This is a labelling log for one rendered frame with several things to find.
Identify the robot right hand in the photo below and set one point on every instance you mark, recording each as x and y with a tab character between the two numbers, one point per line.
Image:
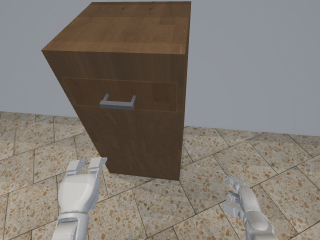
237	205

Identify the right robot forearm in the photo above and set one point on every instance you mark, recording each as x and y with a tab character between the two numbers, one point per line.
257	226

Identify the cabinet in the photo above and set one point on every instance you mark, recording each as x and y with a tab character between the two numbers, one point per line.
137	41

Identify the handle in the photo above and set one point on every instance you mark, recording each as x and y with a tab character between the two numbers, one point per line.
117	104

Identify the robot left hand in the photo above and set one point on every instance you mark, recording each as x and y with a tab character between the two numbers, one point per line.
80	192

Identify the drawer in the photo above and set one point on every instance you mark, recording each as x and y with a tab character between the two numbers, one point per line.
150	95

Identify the left robot forearm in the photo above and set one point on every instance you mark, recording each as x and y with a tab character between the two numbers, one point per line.
71	225

